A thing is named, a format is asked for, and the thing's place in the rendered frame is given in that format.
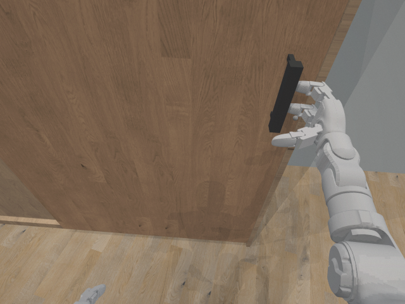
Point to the wardrobe door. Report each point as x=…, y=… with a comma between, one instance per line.
x=151, y=116
x=15, y=198

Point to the robot right upper arm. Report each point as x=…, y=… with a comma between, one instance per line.
x=366, y=273

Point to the robot right hand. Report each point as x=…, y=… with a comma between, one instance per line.
x=330, y=117

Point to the right robot forearm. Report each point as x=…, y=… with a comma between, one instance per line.
x=353, y=216

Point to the robot left hand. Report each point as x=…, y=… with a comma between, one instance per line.
x=90, y=296

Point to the handle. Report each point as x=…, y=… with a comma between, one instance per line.
x=286, y=92

